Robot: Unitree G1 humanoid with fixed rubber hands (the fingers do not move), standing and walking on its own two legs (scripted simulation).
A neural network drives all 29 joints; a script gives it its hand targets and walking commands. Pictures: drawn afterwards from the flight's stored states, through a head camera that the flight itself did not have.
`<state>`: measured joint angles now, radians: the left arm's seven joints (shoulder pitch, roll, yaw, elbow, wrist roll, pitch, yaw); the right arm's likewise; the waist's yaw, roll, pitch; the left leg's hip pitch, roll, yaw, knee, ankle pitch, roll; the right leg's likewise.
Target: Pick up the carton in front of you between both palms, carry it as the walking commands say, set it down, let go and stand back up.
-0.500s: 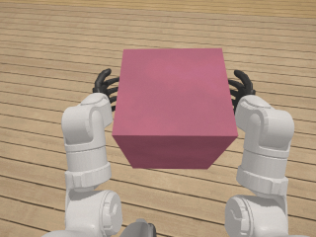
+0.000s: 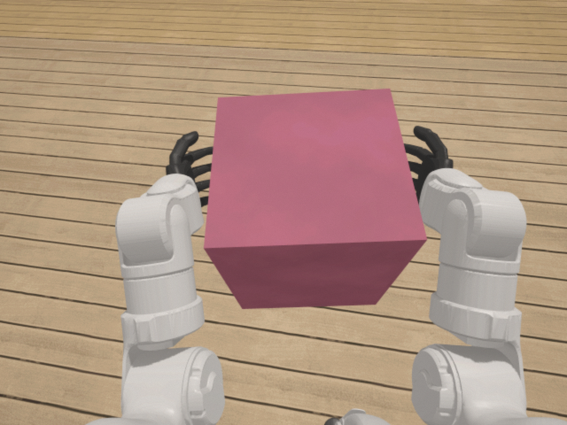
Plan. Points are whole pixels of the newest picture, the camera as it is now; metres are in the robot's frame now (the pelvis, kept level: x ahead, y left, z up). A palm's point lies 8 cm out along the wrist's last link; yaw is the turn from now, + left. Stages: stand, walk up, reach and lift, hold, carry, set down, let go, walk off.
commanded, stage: carry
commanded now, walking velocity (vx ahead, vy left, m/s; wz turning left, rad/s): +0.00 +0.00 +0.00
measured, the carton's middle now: (306, 213) +0.38 +0.00 +0.09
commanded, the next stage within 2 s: none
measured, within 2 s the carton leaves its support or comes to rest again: neither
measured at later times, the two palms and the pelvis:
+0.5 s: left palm (205, 87) +0.55 +0.15 +0.19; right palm (408, 89) +0.53 -0.15 +0.19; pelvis +0.18 +0.01 +0.03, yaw -1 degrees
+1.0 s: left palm (219, 119) +0.53 +0.13 +0.15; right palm (416, 122) +0.51 -0.17 +0.15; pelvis +0.19 +0.00 +0.03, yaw -3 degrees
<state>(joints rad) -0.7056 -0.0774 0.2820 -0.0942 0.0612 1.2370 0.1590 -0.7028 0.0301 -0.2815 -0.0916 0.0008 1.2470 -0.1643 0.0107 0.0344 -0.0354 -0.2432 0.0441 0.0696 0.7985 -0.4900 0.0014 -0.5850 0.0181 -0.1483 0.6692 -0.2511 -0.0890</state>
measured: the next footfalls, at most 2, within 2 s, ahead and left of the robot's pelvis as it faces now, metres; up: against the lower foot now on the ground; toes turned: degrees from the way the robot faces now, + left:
left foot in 0.28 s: +0.26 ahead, +0.10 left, +0.01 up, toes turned +4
